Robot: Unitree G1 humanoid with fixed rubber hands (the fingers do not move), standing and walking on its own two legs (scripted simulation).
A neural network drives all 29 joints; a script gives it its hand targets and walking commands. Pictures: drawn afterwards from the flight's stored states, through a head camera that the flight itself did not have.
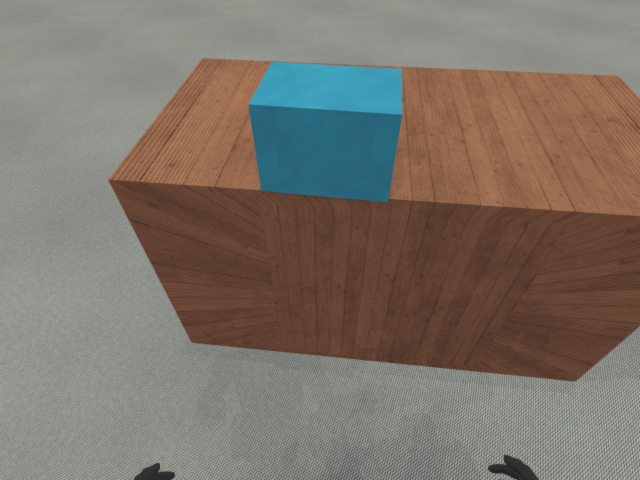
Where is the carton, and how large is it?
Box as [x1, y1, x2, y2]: [248, 62, 401, 201]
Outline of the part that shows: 271,62 248,104 261,190 387,201 401,118 401,69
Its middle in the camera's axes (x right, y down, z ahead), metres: +0.02 -0.22 +0.78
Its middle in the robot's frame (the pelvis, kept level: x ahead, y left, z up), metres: +0.75 -0.02 +0.05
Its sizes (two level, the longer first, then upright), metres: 0.262 0.178 0.192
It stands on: a pedestal, 0.72 m high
